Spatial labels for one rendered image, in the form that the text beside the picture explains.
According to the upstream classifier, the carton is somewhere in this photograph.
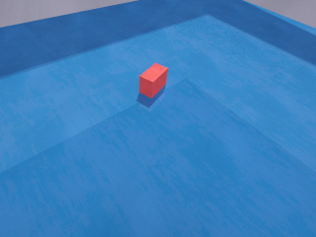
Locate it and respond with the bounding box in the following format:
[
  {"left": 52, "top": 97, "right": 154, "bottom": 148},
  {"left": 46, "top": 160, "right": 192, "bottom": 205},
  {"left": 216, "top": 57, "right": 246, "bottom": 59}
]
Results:
[{"left": 139, "top": 63, "right": 168, "bottom": 99}]

